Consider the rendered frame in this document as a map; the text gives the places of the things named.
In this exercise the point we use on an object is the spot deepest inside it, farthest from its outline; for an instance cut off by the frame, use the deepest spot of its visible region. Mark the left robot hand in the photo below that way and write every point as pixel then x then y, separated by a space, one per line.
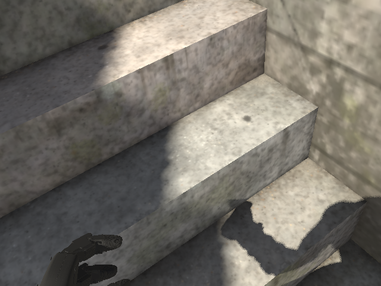
pixel 64 269

